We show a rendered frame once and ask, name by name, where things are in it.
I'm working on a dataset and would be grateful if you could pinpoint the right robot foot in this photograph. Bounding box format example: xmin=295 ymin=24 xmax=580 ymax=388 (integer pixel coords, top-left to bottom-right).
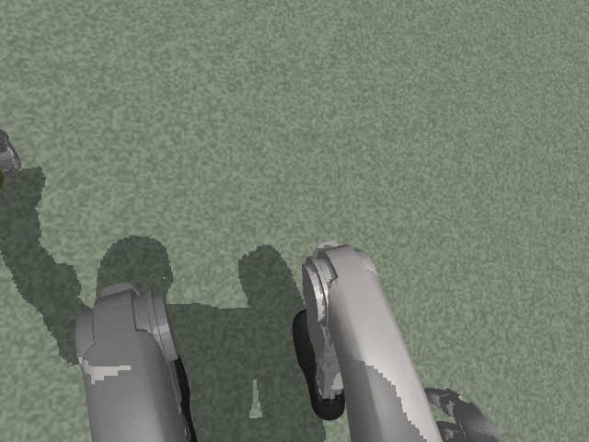
xmin=293 ymin=309 xmax=345 ymax=421

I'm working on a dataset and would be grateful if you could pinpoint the left robot foot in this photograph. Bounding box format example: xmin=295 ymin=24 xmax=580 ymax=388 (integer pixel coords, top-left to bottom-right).
xmin=174 ymin=356 xmax=198 ymax=442

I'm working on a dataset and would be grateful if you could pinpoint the left robot hand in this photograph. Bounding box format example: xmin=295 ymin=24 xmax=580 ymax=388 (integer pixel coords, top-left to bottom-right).
xmin=0 ymin=129 xmax=21 ymax=200

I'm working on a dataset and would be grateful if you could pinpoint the right robot hand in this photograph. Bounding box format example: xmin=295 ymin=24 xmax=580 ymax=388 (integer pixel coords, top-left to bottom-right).
xmin=424 ymin=388 xmax=504 ymax=442

